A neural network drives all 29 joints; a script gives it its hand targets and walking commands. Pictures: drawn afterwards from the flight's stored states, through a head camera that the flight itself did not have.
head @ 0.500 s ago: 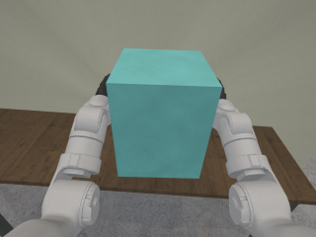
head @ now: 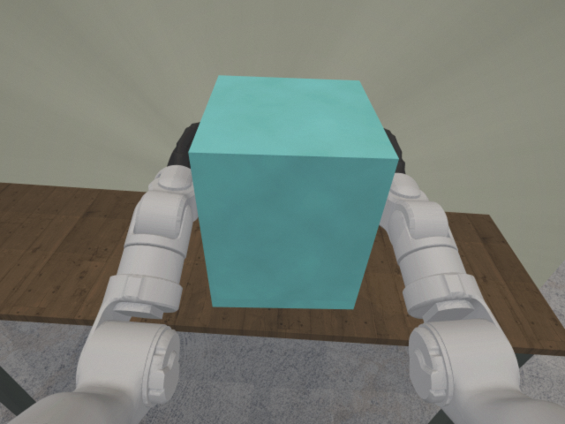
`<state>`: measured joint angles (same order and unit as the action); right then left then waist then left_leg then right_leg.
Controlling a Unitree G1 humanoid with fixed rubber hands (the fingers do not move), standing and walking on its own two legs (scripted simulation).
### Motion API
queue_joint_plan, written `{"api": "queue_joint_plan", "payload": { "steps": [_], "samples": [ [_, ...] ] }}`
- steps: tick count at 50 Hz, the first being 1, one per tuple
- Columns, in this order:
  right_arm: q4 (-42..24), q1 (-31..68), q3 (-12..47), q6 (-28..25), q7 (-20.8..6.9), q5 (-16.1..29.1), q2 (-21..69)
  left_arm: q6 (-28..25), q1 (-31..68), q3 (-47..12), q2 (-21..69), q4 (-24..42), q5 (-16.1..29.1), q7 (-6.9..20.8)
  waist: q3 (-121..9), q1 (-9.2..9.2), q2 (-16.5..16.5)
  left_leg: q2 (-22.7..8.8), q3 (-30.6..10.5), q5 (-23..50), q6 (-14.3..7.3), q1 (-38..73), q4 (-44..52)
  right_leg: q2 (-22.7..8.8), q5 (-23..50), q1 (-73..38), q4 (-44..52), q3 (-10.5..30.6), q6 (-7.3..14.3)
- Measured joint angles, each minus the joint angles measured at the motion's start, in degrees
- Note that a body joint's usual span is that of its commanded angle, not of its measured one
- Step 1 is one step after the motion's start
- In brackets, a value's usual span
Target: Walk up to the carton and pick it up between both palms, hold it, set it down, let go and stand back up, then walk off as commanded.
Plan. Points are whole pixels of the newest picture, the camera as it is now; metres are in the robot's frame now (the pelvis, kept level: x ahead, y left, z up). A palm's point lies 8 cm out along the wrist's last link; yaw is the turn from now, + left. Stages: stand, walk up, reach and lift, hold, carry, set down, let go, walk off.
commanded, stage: set down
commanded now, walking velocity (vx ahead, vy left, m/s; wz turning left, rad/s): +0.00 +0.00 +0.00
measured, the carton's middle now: (286, 193) +0.37 +0.02 +0.19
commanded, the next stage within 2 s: none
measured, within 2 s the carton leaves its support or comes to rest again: neither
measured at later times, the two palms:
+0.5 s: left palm (203, 193) +0.40 +0.15 +0.15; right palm (387, 216) +0.40 -0.14 +0.13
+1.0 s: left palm (203, 201) +0.41 +0.15 +0.13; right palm (381, 215) +0.41 -0.14 +0.12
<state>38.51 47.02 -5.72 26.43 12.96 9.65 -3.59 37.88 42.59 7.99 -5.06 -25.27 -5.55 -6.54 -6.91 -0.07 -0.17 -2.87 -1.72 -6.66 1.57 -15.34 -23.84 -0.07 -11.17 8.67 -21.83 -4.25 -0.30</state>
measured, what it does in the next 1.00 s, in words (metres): stands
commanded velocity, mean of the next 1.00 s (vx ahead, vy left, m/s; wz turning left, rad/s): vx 0.00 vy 0.00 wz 0.00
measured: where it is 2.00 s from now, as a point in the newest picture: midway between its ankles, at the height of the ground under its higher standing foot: outside the picture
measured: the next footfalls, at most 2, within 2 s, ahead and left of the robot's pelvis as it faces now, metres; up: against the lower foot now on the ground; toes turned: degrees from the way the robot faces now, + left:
none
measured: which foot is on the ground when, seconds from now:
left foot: down 0.00-1.00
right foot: down 0.00-1.00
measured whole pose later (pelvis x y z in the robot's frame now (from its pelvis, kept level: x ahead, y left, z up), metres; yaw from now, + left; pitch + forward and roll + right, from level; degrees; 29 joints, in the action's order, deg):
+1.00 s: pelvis +0.03 +0.00 +0.00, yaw -1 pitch +0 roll -1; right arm 43.9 38.8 -3.2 8.5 11.6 9.6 -2.6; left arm 23.3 35.5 11.4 -0.3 -27.9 -10.3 -5.4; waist -1.7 -0.1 -1.0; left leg -2.5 -0.5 -7.0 1.6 -12.7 -20.1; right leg -0.5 -11.8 6.9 -19.1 -3.2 -0.3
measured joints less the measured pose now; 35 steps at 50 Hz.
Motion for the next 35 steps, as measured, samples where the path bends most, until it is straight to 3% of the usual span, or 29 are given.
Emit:
{"api": "queue_joint_plan", "payload": {
  "steps": [5, 13, 25, 35],
  "samples": [
    [2.90, 0.60, 0.00, -4.56, -0.67, -0.01, 0.20, -2.95, -0.01, 2.58, 1.29, -0.47, -2.81, 1.27, 2.12, 0.01, -0.07, 0.15, 0.49, 0.25, 0.00, 0.92, 1.02, -0.21, -0.14, -0.28, 0.01, 0.45, 0.00],
    [2.23, -3.81, 0.00, -10.31, -0.80, -0.01, 0.98, -6.16, -1.00, 2.69, 2.38, -0.48, -3.64, 1.52, 3.92, 0.01, -0.11, 0.35, 0.83, 0.29, 0.00, 2.30, 2.89, -0.40, -0.30, -1.37, 1.43, 0.71, 0.00],
    [-4.31, -12.93, 3.33, -10.60, 1.06, 0.00, 1.02, -8.92, -6.84, 2.69, 4.73, 0.58, -3.59, 2.79, 3.40, 0.00, -0.11, 0.43, 0.81, -0.44, 0.00, 3.27, 3.49, -0.44, -0.71, -2.70, 2.72, 0.65, 0.00],
    [-3.40, -12.63, 3.35, -12.17, 0.79, 0.00, 1.01, -10.04, -7.07, 2.70, 4.81, 0.64, -3.57, 2.50, 3.30, 0.00, -0.11, 0.45, 0.74, -0.43, 0.00, 3.27, 3.02, -0.44, -0.44, -2.93, 2.73, 0.62, 0.00]
  ]
}}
